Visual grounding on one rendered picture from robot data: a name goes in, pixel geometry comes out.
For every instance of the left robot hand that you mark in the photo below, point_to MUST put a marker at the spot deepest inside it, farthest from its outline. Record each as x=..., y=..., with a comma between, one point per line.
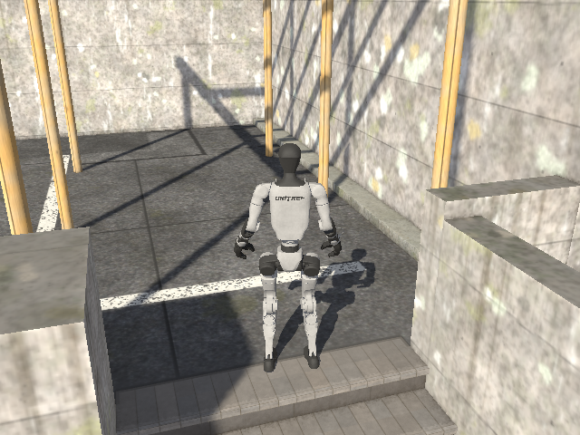
x=238, y=249

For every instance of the robot left upper arm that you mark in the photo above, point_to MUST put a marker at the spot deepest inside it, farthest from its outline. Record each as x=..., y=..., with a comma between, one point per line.
x=261, y=191

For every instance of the left robot foot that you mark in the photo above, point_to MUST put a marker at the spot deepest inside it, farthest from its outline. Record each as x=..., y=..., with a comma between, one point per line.
x=269, y=364

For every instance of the robot torso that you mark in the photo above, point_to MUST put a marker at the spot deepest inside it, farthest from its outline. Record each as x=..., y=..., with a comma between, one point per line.
x=290, y=213

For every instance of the robot right forearm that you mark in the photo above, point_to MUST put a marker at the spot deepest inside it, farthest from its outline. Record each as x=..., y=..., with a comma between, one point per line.
x=332, y=235

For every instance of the right robot hand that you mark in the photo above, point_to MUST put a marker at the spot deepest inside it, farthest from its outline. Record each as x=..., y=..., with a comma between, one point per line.
x=337, y=248

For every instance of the robot right upper arm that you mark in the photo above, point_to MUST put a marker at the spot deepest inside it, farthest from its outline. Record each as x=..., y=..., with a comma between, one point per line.
x=322, y=204

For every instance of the robot left forearm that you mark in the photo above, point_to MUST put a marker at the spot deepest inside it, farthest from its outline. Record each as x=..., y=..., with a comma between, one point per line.
x=244, y=236

